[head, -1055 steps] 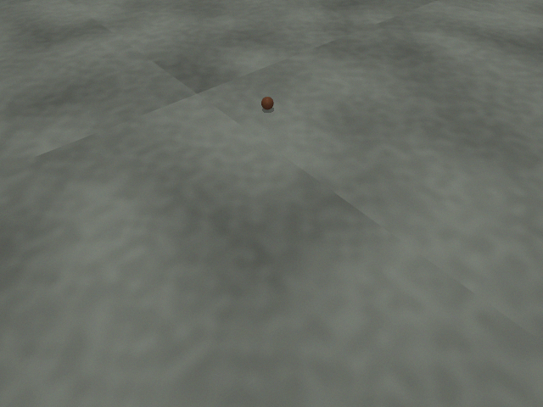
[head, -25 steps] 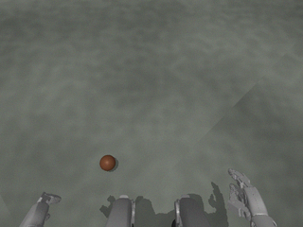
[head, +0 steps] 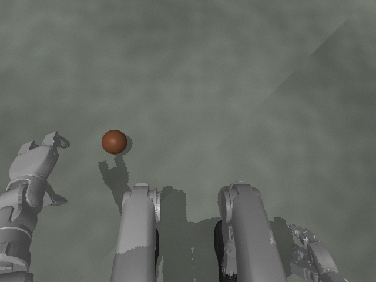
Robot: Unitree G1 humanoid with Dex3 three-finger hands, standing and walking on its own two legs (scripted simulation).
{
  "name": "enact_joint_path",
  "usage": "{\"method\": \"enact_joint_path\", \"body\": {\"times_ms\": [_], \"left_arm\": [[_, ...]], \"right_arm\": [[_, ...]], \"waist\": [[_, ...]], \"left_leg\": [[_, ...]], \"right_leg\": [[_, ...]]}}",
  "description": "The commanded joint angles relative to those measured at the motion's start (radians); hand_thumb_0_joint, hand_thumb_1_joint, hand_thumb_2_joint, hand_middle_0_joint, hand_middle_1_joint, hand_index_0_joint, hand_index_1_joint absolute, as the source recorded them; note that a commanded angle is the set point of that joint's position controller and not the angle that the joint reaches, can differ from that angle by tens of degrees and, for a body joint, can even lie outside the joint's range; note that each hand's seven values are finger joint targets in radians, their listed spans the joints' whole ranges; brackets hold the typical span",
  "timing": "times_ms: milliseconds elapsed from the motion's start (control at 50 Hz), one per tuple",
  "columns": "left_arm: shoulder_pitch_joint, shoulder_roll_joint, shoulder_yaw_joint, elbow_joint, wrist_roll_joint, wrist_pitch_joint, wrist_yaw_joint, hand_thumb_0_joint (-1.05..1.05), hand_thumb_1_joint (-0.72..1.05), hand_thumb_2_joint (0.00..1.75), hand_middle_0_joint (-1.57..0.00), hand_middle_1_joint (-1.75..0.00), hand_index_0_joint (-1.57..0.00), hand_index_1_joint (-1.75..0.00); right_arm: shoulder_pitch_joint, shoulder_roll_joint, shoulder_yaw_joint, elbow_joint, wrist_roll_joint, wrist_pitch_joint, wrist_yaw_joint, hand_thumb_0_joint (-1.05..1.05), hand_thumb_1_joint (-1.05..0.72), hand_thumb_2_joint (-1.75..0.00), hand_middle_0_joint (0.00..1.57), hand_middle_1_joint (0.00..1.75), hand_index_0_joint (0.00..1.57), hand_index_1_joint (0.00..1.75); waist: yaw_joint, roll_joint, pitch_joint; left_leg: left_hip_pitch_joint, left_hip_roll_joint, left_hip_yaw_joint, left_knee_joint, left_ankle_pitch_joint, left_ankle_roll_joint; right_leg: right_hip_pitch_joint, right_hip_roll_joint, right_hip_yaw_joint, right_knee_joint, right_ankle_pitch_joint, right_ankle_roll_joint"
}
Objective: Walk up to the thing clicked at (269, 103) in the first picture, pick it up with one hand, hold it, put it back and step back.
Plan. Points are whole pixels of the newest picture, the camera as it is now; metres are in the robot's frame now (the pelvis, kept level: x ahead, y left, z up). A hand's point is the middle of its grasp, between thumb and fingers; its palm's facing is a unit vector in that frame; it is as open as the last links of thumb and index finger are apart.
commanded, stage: rise first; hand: left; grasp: from above
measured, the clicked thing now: (114, 142) +0.50 +0.27 -0.39
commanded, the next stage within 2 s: approach in 1.30 s
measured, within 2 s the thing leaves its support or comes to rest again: neither
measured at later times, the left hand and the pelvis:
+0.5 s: hand (72, 160) +0.39 +0.32 -0.22, palm faces -0.47 -0.08 -0.88, open 14.0 cm; pelvis -0.01 +0.02 -0.07, yaw -2 degrees
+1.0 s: hand (83, 154) +0.42 +0.31 -0.26, palm faces -0.46 -0.04 -0.89, open 13.8 cm; pelvis +0.00 +0.01 -0.09, yaw -3 degrees
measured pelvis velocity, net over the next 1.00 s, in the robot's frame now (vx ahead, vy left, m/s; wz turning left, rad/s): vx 0.00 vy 0.01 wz -0.05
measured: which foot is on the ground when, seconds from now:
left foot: down 0.00-1.00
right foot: down 0.00-1.00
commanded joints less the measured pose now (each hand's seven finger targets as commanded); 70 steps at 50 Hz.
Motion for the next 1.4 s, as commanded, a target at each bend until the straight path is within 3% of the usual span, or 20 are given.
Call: {"method": "enact_joint_path", "body": {"times_ms": [0,60,200,240,260,340,360,420,500,600,660,720,820,900,980,1160,1180,1300,1360,1380], "left_arm": [[-0.239,0.363,0.094,-0.087,0.045,-0.049,0.06,0.0,-0.53,1.02,-0.05,-1.07,-0.06,-1.07],[-0.279,0.349,0.066,-0.036,0.087,-0.062,0.078,0.0,-0.52,1.01,-0.05,-1.06,-0.06,-1.05],[-0.401,0.39,0.05,0.048,0.18,-0.086,0.146,0.0,-0.55,1.04,-0.06,-0.99,-0.06,-0.99],[-0.403,0.363,0.024,0.127,0.21,-0.082,0.163,0.0,-0.55,1.04,-0.06,-0.98,-0.06,-0.99],[-0.454,0.373,0.024,0.084,0.213,-0.091,0.173,0.0,-0.54,1.03,-0.06,-0.98,-0.06,-0.98],[-0.472,0.399,0.02,0.177,0.278,-0.093,0.205,0.0,-0.53,1.02,-0.08,-0.96,-0.07,-0.97],[-0.471,0.371,0.007,0.193,0.282,-0.093,0.212,0.0,-0.51,1.0,-0.09,-0.95,-0.09,-0.95],[-0.514,0.409,0.025,0.212,0.315,-0.098,0.238,0.0,-0.5,0.99,-0.1,-0.94,-0.09,-0.95],[-0.549,0.388,0.001,0.254,0.347,-0.1,0.265,0.0,-0.45,0.94,-0.13,-0.93,-0.13,-0.92],[-0.581,0.407,0.014,0.287,0.389,-0.104,0.296,0.0,-0.47,0.95,-0.14,-0.92,-0.13,-0.92],[-0.61,0.379,-0.013,0.299,0.393,-0.105,0.306,0.0,-0.47,0.95,-0.13,-0.94,-0.13,-0.94],[-0.62,0.411,0.013,0.318,0.391,-0.102,0.323,0.0,-0.46,0.94,-0.13,-0.94,-0.13,-0.94],[-0.624,0.412,0.019,0.332,0.391,-0.09,0.341,0.0,-0.49,0.97,-0.11,-0.96,-0.11,-0.96],[-0.625,0.389,0.007,0.357,0.39,-0.082,0.342,0.0,-0.5,0.97,-0.1,-0.98,-0.1,-0.98],[-0.628,0.416,0.026,0.336,0.388,-0.083,0.345,0.0,-0.49,0.96,-0.11,-0.98,-0.11,-0.98],[-0.644,0.416,0.022,0.381,0.388,-0.091,0.356,0.0,-0.52,0.99,-0.09,-1.0,-0.09,-1.0],[-0.646,0.411,0.02,0.396,0.392,-0.093,0.356,0.0,-0.52,0.99,-0.1,-0.99,-0.1,-0.99],[-0.652,0.426,0.026,0.394,0.396,-0.099,0.366,0.0,-0.52,0.99,-0.09,-1.01,-0.1,-1.0],[-0.656,0.416,0.016,0.401,0.399,-0.097,0.37,0.0,-0.51,0.98,-0.1,-1.01,-0.1,-1.01],[-0.663,0.425,0.03,0.407,0.399,-0.096,0.374,0.0,-0.59,1.06,-0.11,-0.94,-0.07,-0.99]], "right_arm": [[0.133,-0.186,-0.069,-0.067,0.0,-0.007,-0.017,0.0,-0.88,-0.9,0.2,0.3,0.2,0.3],[0.149,-0.19,-0.065,-0.047,-0.007,0.01,-0.014,0.0,-0.89,-0.9,0.2,0.3,0.2,0.3],[0.16,-0.207,-0.051,-0.019,-0.024,0.055,0.003,0.0,-0.9,-0.9,0.2,0.3,0.2,0.3],[0.18,-0.205,-0.049,-0.006,-0.03,0.065,0.007,0.0,-0.9,-0.9,0.2,0.3,0.2,0.3],[0.166,-0.21,-0.047,-0.022,-0.031,0.064,0.009,0.0,-0.9,-0.9,0.2,0.3,0.2,0.3],[0.166,-0.216,-0.038,-0.002,-0.044,0.072,0.017,0.0,-0.9,-0.9,0.2,0.3,0.2,0.3],[0.173,-0.216,-0.039,0.004,-0.05,0.071,0.021,0.0,-0.9,-0.9,0.2,0.3,0.2,0.3],[0.193,-0.219,-0.038,0.019,-0.059,0.076,0.027,0.0,-0.9,-0.9,0.2,0.3,0.2,0.3],[0.185,-0.218,-0.036,0.023,-0.071,0.073,0.034,0.0,-0.9,-0.9,0.2,0.3,0.2,0.3],[0.203,-0.216,-0.035,0.034,-0.085,0.075,0.039,0.0,-0.9,-0.9,0.2,0.3,0.2,0.3],[0.196,-0.208,-0.031,0.035,-0.091,0.073,0.043,0.0,-0.9,-0.9,0.2,0.3,0.2,0.3],[0.199,-0.215,-0.031,0.039,-0.096,0.07,0.045,0.0,-0.9,-0.9,0.2,0.3,0.2,0.3],[0.198,-0.21,-0.026,0.045,-0.102,0.067,0.047,0.0,-0.9,-0.9,0.2,0.3,0.2,0.3],[0.202,-0.207,-0.023,0.048,-0.105,0.067,0.048,0.0,-0.9,-0.9,0.2,0.3,0.2,0.3],[0.208,-0.206,-0.023,0.05,-0.107,0.07,0.05,0.0,-0.9,-0.9,0.2,0.3,0.2,0.3],[0.195,-0.206,-0.014,0.062,-0.114,0.073,0.053,0.0,-0.9,-0.9,0.2,0.3,0.2,0.3],[0.204,-0.207,-0.011,0.061,-0.118,0.074,0.053,0.0,-0.9,-0.9,0.2,0.3,0.2,0.3],[0.204,-0.215,-0.01,0.067,-0.122,0.072,0.055,0.0,-0.9,-0.9,0.2,0.3,0.2,0.3],[0.203,-0.211,-0.006,0.072,-0.129,0.073,0.055,0.0,-0.91,-0.9,0.2,0.3,0.2,0.3],[0.208,-0.216,-0.006,0.073,-0.129,0.073,0.055,0.0,-0.91,-0.9,0.2,0.3,0.2,0.3]], "waist": [[-0.005,0.046,-0.655],[-0.024,0.09,-0.619],[-0.045,0.168,-0.574],[-0.069,0.159,-0.563],[-0.07,0.16,-0.57],[-0.064,0.214,-0.558],[-0.079,0.209,-0.551],[-0.081,0.218,-0.594],[-0.1,0.202,-0.582],[-0.104,0.214,-0.612],[-0.12,0.212,-0.599],[-0.119,0.206,-0.6],[-0.114,0.21,-0.617],[-0.13,0.221,-0.601],[-0.123,0.22,-0.639],[-0.13,0.223,-0.593],[-0.144,0.199,-0.592],[-0.136,0.221,-0.615],[-0.148,0.213,-0.617],[-0.149,0.213,-0.613]], "left_leg": [[0.321,-0.02,0.101,-0.196,0.093,0.076],[0.312,-0.02,0.088,-0.184,0.067,0.073],[0.324,-0.019,0.041,-0.175,0.025,0.062],[0.302,-0.025,0.052,-0.144,0.036,0.065],[0.299,-0.026,0.046,-0.138,0.041,0.066],[0.309,-0.026,0.047,-0.121,0.056,0.058],[0.307,-0.025,0.044,-0.114,0.065,0.058],[0.31,-0.03,0.049,-0.086,0.094,0.06],[0.289,-0.028,0.056,-0.054,0.116,0.064],[0.278,-0.032,0.063,-0.025,0.131,0.066],[0.267,-0.032,0.062,-0.013,0.136,0.067],[0.247,-0.03,0.063,-0.002,0.128,0.069],[0.242,-0.03,0.069,0.014,0.146,0.071],[0.244,-0.028,0.065,0.024,0.166,0.07],[0.242,-0.03,0.072,0.038,0.192,0.073],[0.201,-0.031,0.073,0.055,0.162,0.073],[0.186,-0.033,0.074,0.063,0.165,0.076],[0.21,-0.032,0.071,0.066,0.176,0.072],[0.194,-0.035,0.077,0.081,0.173,0.075],[0.193,-0.034,0.073,0.078,0.174,0.074]], "right_leg": [[0.378,0.021,-0.032,-0.244,0.06,-0.037],[0.288,0.023,-0.054,-0.203,0.044,-0.044],[0.142,0.021,-0.093,-0.11,0.03,-0.057],[0.132,0.022,-0.093,-0.107,0.039,-0.057],[0.113,0.02,-0.096,-0.096,0.045,-0.056],[0.066,0.016,-0.099,-0.058,0.061,-0.059],[0.062,0.015,-0.103,-0.053,0.07,-0.057],[0.063,0.016,-0.104,-0.036,0.091,-0.058],[0.05,0.017,-0.105,-0.023,0.112,-0.055],[0.054,0.02,-0.108,-0.004,0.123,-0.053],[0.039,0.021,-0.111,0.008,0.13,-0.053],[0.038,0.02,-0.111,0.014,0.125,-0.05],[0.045,0.022,-0.112,0.024,0.144,-0.05],[0.034,0.02,-0.112,0.037,0.164,-0.047],[0.065,0.021,-0.107,0.038,0.19,-0.047],[0.034,0.023,-0.107,0.05,0.166,-0.051],[0.05,0.025,-0.108,0.045,0.171,-0.048],[0.041,0.025,-0.112,0.061,0.177,-0.05],[0.056,0.026,-0.107,0.053,0.184,-0.047],[0.043,0.025,-0.112,0.062,0.177,-0.046]]}}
